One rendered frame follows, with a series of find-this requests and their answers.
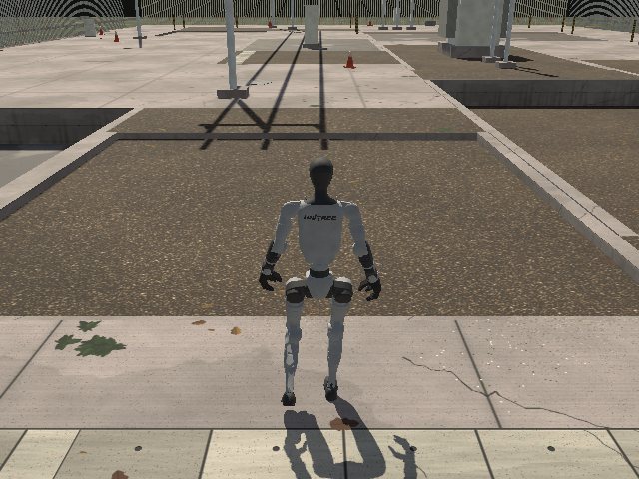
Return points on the left robot upper arm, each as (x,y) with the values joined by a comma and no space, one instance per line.
(289,210)

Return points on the left robot hand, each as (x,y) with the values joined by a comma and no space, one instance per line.
(263,280)

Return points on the robot right forearm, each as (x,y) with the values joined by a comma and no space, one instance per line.
(368,266)

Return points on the robot left shin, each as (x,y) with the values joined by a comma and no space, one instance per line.
(290,361)

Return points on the right robot hand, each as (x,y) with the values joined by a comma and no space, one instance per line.
(376,287)

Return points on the robot left forearm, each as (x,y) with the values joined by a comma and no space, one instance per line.
(270,260)

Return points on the right robot upper arm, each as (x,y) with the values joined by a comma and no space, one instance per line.
(351,211)

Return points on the robot left thigh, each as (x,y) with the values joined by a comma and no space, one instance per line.
(294,296)

